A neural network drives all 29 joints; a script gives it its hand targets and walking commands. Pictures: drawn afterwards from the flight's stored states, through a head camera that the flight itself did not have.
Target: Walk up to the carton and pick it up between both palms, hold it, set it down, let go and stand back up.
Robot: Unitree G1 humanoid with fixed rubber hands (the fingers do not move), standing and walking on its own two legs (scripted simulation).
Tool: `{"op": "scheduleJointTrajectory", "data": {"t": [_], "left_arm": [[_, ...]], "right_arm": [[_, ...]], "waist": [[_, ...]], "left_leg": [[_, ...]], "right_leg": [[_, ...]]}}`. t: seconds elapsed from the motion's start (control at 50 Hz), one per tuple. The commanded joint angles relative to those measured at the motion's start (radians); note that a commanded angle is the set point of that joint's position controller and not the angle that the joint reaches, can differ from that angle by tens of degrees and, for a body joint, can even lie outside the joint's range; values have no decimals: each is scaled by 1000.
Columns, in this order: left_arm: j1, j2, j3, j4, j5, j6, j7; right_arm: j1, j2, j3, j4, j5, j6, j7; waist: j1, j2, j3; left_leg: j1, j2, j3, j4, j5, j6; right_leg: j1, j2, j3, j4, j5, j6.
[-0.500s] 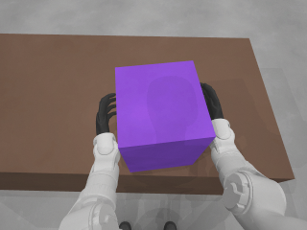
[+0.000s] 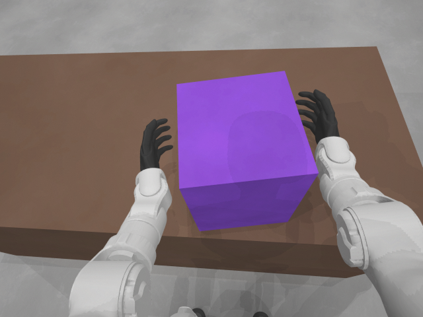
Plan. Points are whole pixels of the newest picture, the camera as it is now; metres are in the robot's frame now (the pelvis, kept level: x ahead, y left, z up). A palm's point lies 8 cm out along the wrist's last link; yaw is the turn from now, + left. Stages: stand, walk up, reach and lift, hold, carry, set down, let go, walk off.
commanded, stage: set down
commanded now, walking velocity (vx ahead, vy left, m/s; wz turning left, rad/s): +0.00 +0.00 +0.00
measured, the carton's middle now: (237, 159) +0.44 +0.01 -0.02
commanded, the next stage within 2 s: none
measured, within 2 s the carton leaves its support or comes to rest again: neither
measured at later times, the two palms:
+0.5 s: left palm (127, 115) +0.41 +0.18 +0.15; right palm (377, 71) +0.49 -0.18 +0.17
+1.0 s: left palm (132, 168) +0.35 +0.17 +0.09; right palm (374, 134) +0.43 -0.20 +0.10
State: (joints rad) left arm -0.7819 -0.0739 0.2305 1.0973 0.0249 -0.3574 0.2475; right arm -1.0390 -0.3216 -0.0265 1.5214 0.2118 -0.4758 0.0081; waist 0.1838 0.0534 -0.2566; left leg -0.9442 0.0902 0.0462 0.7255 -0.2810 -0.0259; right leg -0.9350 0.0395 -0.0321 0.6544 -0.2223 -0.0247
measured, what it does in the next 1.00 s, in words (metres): stands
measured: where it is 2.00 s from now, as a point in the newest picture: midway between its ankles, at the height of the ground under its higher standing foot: outside the picture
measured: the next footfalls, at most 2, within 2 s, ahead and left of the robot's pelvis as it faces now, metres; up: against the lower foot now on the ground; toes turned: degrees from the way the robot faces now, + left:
none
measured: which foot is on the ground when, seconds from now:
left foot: down 0.00-1.00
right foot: down 0.00-1.00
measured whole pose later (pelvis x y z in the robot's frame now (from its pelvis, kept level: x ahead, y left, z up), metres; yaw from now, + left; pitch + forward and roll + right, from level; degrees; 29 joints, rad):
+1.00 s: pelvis +0.01 -0.02 +0.04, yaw +3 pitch +11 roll +0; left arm -0.43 -0.03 0.09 0.50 0.01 0.04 0.20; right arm -0.67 -0.40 0.08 1.05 0.36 -0.24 0.15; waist 0.09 0.00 -0.08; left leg -0.42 0.06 0.00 0.38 -0.15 -0.05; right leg -0.42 0.04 -0.03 0.35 -0.13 -0.04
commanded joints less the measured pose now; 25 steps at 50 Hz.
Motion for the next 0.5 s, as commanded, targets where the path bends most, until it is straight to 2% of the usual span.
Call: {"op": "scheduleJointTrajectory", "data": {"t": [0.0,0.18,0.24,0.32,0.4,0.48], "left_arm": [[-309,56,-69,-200,-40,18,3],[-372,110,-159,-343,-118,196,13],[-398,130,-162,-362,-121,264,13],[-442,147,-141,-352,-102,345,12],[-453,168,-126,-361,-87,417,6],[-391,167,-113,-395,-63,472,-18]], "right_arm": [[-420,-209,12,-154,64,6,33],[-444,-268,136,-254,212,187,114],[-438,-273,153,-242,232,247,126],[-458,-288,135,-216,220,310,138],[-452,-294,124,-239,212,354,142],[-379,-299,108,-257,186,380,141]], "waist": [[-50,-176,-755],[-13,-204,-658],[-12,-191,-575],[-4,-167,-442],[-15,-151,-399],[-49,-145,-370]], "left_leg": [[418,-76,15,6,526,-64],[459,-76,-5,-83,389,-38],[463,-75,-8,-129,326,-31],[445,-72,-5,-199,209,-22],[451,-77,-5,-247,192,-20],[474,-85,-10,-291,220,-16]], "right_leg": [[442,62,11,-28,429,10],[515,55,39,-101,278,6],[539,46,49,-137,225,4],[551,30,60,-187,126,-4],[626,22,71,-217,158,-2],[732,13,73,-239,255,10]]}}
